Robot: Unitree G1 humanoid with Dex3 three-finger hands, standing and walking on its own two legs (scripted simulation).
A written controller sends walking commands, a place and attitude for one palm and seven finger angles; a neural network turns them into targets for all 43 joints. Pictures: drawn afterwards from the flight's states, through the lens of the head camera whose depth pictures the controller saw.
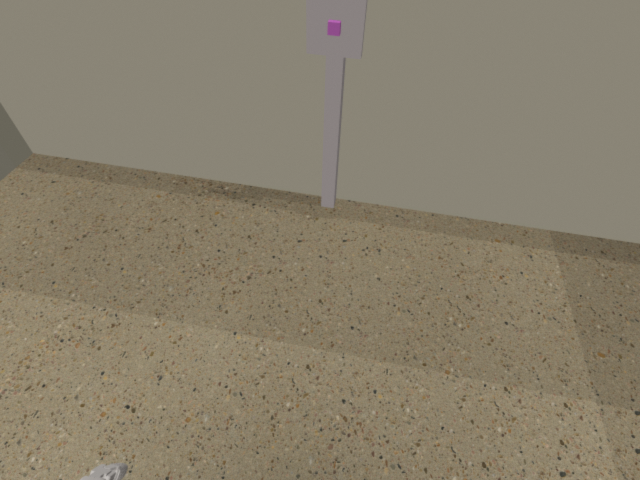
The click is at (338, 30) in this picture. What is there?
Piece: button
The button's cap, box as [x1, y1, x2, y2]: [327, 20, 340, 35]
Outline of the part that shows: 328,20 327,34 339,35 340,21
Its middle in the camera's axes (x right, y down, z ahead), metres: +0.04 -0.65 +1.18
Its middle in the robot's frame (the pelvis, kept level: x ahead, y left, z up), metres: +1.33 +0.03 +0.03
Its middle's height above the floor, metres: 0.80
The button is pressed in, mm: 0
